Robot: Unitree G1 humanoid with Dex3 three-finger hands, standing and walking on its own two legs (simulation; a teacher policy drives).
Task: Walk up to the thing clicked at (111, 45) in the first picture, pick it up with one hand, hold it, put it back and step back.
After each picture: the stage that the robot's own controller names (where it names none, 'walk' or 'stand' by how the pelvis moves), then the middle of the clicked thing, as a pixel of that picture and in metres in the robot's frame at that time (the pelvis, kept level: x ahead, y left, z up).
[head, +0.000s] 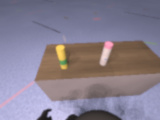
stand; (105, 54) +0.64 -0.11 -0.03
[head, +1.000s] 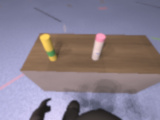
walk; (97, 48) +0.60 -0.01 +0.00
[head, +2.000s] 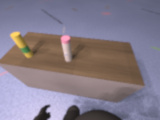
stand; (67, 49) +0.56 +0.25 +0.00
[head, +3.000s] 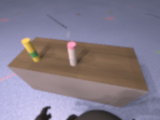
stand; (72, 54) +0.57 +0.21 -0.03
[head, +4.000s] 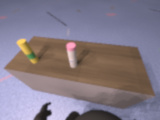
stand; (72, 56) +0.52 +0.20 -0.02
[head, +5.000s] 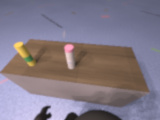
stand; (70, 58) +0.52 +0.21 -0.03
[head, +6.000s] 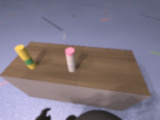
stand; (71, 61) +0.50 +0.20 -0.03
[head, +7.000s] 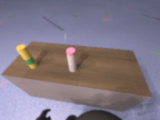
stand; (72, 60) +0.50 +0.19 -0.03
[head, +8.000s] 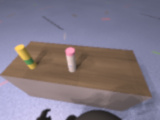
stand; (71, 61) +0.49 +0.19 -0.03
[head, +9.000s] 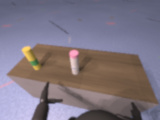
rise first; (74, 63) +0.49 +0.18 -0.03
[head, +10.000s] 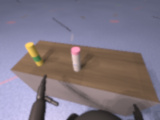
go down; (76, 60) +0.51 +0.18 -0.03
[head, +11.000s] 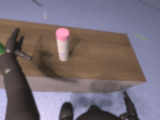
go down; (63, 47) +0.50 +0.17 +0.04
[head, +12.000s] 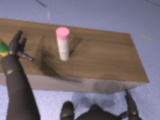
approach; (63, 46) +0.51 +0.17 +0.05
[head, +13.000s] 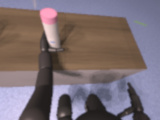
close; (52, 34) +0.54 +0.18 +0.09
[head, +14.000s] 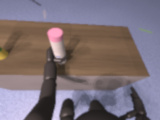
lift; (59, 49) +0.46 +0.18 +0.08
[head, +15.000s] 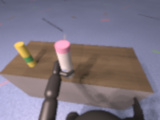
lift; (66, 62) +0.34 +0.16 +0.16
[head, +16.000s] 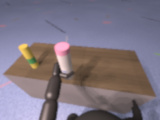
hold; (65, 63) +0.32 +0.17 +0.16
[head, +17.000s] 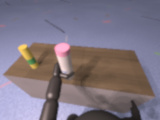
hold; (66, 64) +0.33 +0.17 +0.15
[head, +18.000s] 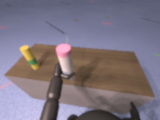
crouch; (67, 64) +0.32 +0.16 +0.15
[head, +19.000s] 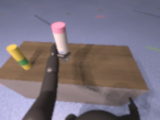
crouch; (62, 45) +0.45 +0.18 +0.19
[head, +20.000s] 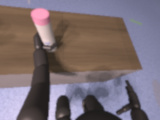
lower; (47, 35) +0.53 +0.20 +0.07
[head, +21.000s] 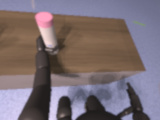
lower; (49, 37) +0.52 +0.20 +0.08
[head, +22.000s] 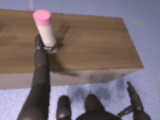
lower; (48, 36) +0.53 +0.20 +0.09
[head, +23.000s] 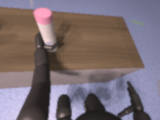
lower; (48, 34) +0.54 +0.20 +0.09
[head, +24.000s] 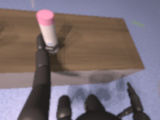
loosen; (50, 36) +0.53 +0.19 +0.09
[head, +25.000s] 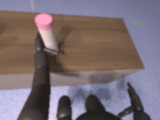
withdraw; (49, 38) +0.52 +0.19 +0.08
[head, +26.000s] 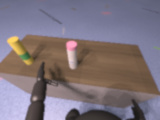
sink last; (72, 56) +0.49 +0.17 +0.02
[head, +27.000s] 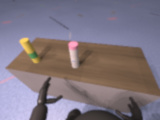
stand; (74, 56) +0.52 +0.19 +0.03
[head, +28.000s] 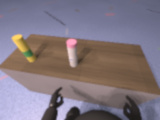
stand; (72, 54) +0.50 +0.18 +0.04
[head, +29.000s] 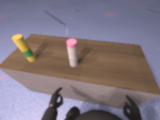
stand; (72, 54) +0.51 +0.18 +0.04
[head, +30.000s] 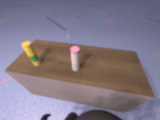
stand; (75, 59) +0.51 +0.17 -0.02
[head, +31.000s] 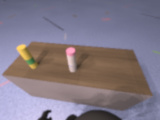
stand; (72, 61) +0.50 +0.19 -0.03
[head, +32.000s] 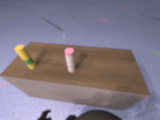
stand; (70, 61) +0.50 +0.20 -0.03
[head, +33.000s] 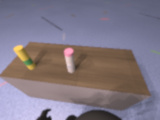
stand; (70, 61) +0.49 +0.20 -0.03
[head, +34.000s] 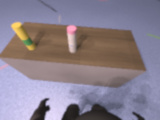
walk; (72, 40) +0.62 +0.20 -0.02
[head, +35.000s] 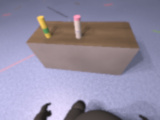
walk; (78, 27) +0.93 +0.24 -0.01
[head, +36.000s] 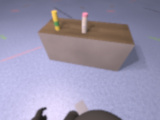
stand; (84, 23) +1.15 +0.17 -0.02
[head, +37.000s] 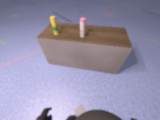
stand; (82, 28) +1.12 +0.19 -0.03
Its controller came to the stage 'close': yes
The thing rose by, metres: 0.20
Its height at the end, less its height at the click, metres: +0.00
